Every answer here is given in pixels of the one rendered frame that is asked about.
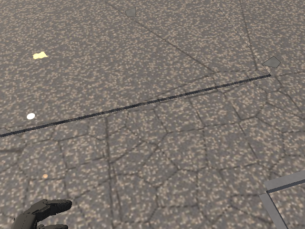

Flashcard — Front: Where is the robot left hand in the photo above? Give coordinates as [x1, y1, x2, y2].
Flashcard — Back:
[11, 199, 72, 229]

